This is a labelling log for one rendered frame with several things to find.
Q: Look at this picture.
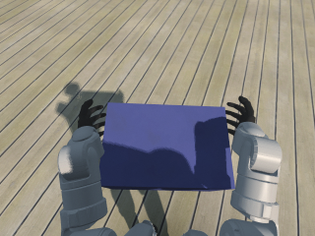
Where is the robot right hand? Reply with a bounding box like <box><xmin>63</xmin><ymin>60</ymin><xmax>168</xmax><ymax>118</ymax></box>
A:
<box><xmin>225</xmin><ymin>95</ymin><xmax>256</xmax><ymax>135</ymax></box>

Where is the robot right forearm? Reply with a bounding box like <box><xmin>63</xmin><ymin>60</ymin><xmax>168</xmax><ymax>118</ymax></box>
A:
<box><xmin>230</xmin><ymin>121</ymin><xmax>283</xmax><ymax>236</ymax></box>

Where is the left robot thigh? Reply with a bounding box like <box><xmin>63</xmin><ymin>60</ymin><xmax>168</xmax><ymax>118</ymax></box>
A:
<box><xmin>124</xmin><ymin>222</ymin><xmax>157</xmax><ymax>236</ymax></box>

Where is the carton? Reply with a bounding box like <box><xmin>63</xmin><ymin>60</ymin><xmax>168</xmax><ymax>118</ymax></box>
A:
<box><xmin>99</xmin><ymin>102</ymin><xmax>235</xmax><ymax>192</ymax></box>

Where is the robot left forearm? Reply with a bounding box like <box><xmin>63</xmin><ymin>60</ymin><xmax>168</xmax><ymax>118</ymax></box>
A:
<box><xmin>57</xmin><ymin>126</ymin><xmax>108</xmax><ymax>236</ymax></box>

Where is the left robot shin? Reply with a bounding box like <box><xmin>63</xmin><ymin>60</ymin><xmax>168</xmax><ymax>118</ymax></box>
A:
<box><xmin>142</xmin><ymin>219</ymin><xmax>155</xmax><ymax>230</ymax></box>

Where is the robot right upper arm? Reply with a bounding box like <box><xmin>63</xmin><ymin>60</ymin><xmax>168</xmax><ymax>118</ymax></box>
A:
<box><xmin>219</xmin><ymin>218</ymin><xmax>275</xmax><ymax>236</ymax></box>

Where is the robot left hand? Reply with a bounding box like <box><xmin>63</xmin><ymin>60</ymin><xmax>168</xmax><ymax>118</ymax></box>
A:
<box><xmin>78</xmin><ymin>99</ymin><xmax>106</xmax><ymax>137</ymax></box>

